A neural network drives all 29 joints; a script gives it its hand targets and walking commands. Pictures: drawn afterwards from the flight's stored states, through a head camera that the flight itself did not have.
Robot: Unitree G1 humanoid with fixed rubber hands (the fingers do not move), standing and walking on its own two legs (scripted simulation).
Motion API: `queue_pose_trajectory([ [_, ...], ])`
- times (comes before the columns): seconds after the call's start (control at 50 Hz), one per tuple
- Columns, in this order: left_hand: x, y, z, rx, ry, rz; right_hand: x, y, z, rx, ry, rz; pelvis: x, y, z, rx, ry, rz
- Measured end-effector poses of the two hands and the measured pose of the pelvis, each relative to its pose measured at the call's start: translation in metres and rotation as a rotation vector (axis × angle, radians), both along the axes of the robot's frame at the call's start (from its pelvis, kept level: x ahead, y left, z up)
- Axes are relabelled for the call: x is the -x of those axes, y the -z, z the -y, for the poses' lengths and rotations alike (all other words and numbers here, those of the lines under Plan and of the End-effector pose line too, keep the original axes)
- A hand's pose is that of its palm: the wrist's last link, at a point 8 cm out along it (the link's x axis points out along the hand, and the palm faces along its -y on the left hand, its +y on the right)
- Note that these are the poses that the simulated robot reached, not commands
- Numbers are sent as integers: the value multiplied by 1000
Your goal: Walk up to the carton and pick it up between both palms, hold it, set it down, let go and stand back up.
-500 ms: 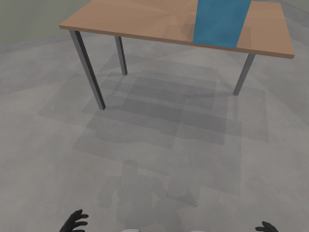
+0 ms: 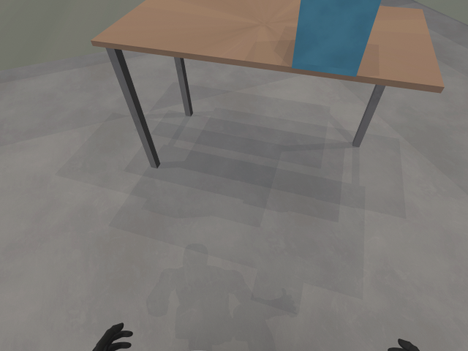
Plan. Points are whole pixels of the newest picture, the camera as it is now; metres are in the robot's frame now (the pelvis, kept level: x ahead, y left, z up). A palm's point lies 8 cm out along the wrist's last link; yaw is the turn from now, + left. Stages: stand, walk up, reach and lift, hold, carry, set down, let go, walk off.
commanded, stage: stand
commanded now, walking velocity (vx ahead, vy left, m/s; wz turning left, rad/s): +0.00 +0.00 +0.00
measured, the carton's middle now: (335, 17) +0.99 -0.26 +0.12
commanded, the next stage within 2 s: walk up in 0.24 s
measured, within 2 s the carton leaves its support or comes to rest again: neither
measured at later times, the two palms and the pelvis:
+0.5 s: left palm out of the picture +0.10 +0.27 -0.10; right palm out of the picture +0.09 -0.29 -0.10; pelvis +0.00 +0.00 +0.01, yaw +0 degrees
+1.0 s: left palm (142, 320) +0.17 +0.19 -0.05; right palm out of the picture +0.14 -0.47 -0.10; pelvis +0.09 -0.13 +0.02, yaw -6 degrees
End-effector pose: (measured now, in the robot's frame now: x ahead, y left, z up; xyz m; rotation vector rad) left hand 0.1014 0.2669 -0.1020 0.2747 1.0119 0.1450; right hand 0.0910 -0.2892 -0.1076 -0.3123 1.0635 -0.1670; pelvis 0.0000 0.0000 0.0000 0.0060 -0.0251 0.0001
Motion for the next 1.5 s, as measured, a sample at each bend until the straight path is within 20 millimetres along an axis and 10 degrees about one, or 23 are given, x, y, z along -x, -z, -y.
queue_pose_trajectory([
  [0.54,3,-4,-2,18,6,-26,3,-8,5,4,10,-9,-6,-8,1,-1,2,-6],
  [0.7,-27,-21,-2,-49,95,-60,20,-27,69,81,87,-28,-20,-14,31,26,65,-48],
  [0.8,-71,-19,36,-64,140,-5,22,-22,122,97,145,-16,-45,-3,74,-26,109,-18],
  [1.06,-72,-63,89,-215,85,-82,-55,-9,187,-15,133,8,-103,-21,144,-61,112,52],
  [1.28,-127,-60,99,-246,95,-146,-92,6,198,-32,157,-108,-162,-17,158,-18,130,26],
  [1.5,-177,-29,76,-201,89,-213,-225,-19,185,42,114,28,-231,-7,133,27,130,4],
])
